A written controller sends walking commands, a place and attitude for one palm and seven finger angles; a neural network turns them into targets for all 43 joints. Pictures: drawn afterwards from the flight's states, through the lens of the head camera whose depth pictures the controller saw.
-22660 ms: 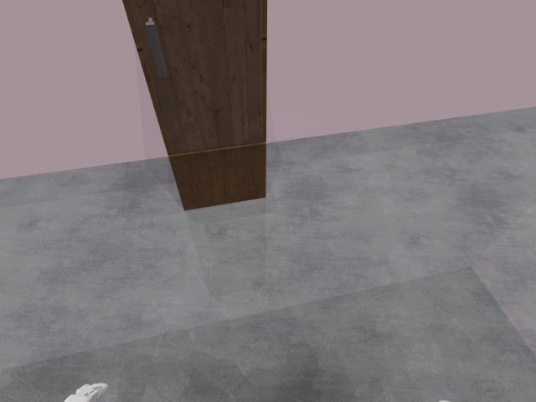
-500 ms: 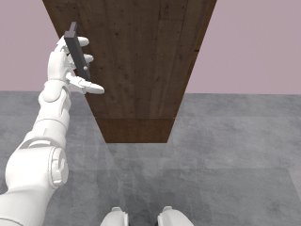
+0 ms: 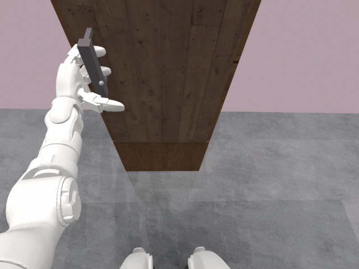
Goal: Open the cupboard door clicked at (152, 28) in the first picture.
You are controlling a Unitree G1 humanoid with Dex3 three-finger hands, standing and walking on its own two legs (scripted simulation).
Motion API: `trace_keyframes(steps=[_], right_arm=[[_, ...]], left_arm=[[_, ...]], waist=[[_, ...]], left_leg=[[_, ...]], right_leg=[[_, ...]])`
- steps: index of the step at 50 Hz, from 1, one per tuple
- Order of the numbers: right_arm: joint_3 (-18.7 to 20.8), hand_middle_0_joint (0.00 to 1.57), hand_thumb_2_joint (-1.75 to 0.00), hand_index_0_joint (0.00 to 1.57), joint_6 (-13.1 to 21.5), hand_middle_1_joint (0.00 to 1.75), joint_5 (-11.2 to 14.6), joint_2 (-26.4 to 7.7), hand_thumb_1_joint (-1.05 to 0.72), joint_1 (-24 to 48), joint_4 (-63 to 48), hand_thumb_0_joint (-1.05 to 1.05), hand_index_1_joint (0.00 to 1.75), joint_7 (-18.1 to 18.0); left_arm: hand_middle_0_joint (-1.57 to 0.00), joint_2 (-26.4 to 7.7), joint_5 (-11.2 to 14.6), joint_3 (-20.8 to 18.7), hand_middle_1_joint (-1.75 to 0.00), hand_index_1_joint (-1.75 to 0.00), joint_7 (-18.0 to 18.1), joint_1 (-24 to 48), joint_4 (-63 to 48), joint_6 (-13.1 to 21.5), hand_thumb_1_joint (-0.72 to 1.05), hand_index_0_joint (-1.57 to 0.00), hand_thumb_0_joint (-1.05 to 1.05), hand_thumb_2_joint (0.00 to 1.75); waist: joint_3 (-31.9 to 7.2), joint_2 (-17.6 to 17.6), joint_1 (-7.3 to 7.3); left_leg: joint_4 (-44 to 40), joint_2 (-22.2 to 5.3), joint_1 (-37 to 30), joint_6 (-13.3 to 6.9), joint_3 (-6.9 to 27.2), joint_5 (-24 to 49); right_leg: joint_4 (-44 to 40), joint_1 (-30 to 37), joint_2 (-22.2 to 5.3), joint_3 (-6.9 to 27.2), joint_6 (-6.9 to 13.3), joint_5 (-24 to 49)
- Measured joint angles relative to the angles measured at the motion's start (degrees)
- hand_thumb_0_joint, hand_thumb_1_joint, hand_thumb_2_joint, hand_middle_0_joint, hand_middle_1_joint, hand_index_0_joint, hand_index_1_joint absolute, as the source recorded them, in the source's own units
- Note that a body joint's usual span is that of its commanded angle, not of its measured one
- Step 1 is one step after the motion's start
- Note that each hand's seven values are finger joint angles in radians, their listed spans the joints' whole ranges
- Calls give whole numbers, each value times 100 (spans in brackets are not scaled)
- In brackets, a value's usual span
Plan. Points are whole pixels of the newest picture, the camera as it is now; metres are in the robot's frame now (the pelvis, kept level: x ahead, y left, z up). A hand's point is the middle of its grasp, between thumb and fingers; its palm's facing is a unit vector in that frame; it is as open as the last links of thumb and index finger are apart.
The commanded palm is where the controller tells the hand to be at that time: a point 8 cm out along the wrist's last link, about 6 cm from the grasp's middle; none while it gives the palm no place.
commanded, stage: close the thumb around the handle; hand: left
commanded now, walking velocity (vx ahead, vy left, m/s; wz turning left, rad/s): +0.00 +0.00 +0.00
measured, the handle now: (96, 65) +0.56 +0.15 +0.10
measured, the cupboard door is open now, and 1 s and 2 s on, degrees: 0 6 43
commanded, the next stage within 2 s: pull the door open along its arc in 0.58 s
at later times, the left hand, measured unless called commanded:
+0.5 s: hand (103, 83) +0.50 +0.13 +0.09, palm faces -0.05 -1.00 -0.02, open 5.8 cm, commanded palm +0.48 +0.18 +0.09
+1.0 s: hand (104, 95) +0.47 +0.13 +0.09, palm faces -0.06 -1.00 -0.01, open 5.9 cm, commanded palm +0.41 +0.18 +0.09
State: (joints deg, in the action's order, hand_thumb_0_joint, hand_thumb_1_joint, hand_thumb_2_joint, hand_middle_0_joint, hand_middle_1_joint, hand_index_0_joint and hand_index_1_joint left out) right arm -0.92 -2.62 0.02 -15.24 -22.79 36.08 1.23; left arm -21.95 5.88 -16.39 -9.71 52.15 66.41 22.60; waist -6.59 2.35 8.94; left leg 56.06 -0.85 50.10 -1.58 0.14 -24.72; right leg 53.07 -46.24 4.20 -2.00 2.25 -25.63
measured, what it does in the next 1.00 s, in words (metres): stands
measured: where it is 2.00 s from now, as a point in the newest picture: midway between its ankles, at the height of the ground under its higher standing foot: outside the picture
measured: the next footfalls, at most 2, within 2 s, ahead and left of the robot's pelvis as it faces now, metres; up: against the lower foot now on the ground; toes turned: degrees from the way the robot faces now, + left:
none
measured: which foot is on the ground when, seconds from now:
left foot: down 0.00-1.00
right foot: down 0.00-1.00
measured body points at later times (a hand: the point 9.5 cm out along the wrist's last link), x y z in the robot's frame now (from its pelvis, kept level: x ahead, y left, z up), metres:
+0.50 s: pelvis +0.00 +0.01 +0.00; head +0.10 +0.02 +0.44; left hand +0.50 +0.19 +0.10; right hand +0.01 -0.25 -0.12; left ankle +0.02 +0.10 -0.68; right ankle -0.01 -0.10 -0.68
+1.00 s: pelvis +0.01 +0.00 +0.01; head +0.09 +0.00 +0.45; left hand +0.47 +0.18 +0.09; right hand +0.03 -0.26 -0.11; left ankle +0.01 +0.10 -0.68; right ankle -0.01 -0.10 -0.68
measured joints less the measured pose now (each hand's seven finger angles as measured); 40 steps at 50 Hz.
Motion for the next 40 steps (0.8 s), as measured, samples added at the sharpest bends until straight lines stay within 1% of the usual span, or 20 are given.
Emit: trace_keyframes(steps=[3,7,16,22,25,28,33,40], right_arm=[[2,20,-90,21,-10,30,1,9,-91,-5,-8,0,30,4],[5,20,-90,21,-16,30,1,20,-90,-8,-2,0,30,9],[9,20,-90,21,-3,30,-28,23,-90,14,36,0,30,30],[-8,20,-90,21,-12,30,-38,23,-90,13,44,0,30,32],[-18,20,-90,21,-7,30,-42,22,-90,5,36,0,30,18],[-2,20,-90,21,6,30,-50,21,-90,-29,35,0,30,14],[-5,20,-90,21,9,30,-61,10,-90,-49,75,0,30,21],[11,20,-90,21,-27,30,-40,6,-90,-78,18,0,30,29]], left_arm=[[-31,5,19,29,-122,-121,-2,-27,-17,1,-37,-31,-1,35],[-33,23,23,92,-123,-123,8,-37,-24,-4,-20,-32,-1,42],[-36,128,-8,121,-128,-128,126,33,4,33,26,-35,0,62],[-38,85,-63,121,-132,-131,189,116,111,20,58,-37,1,76],[-39,46,-80,88,-133,-133,159,159,145,-8,70,-38,1,81],[-39,69,-50,104,-134,-133,192,161,120,-7,71,-37,1,82],[-38,73,-73,86,-135,-134,220,173,133,14,71,-36,1,82],[-37,72,-44,59,-135,-135,209,18,-17,-9,72,-35,1,82]], waist=[[-1,4,-9],[-6,12,-18],[-15,27,-10],[-3,33,15],[10,30,38],[12,37,37],[10,35,38],[-4,29,29]], left_leg=[[-3,3,-18,-8,-3,-7],[3,12,-17,-17,5,-11],[55,32,35,-38,-1,-25],[84,37,74,-48,-5,-26],[87,34,99,-48,-7,-19],[88,33,113,-44,-3,-14],[102,32,132,-40,5,-16],[58,11,76,-27,-25,-12]], right_leg=[[-12,22,-2,4,-9,-2],[-18,32,-10,-3,-19,-5],[29,-15,-30,0,-42,-20],[65,-57,-35,3,-50,-25],[68,-83,-32,4,-49,-16],[67,-95,-32,1,-47,-11],[84,-114,-30,-7,-42,-17],[57,-82,-10,27,-27,-6]])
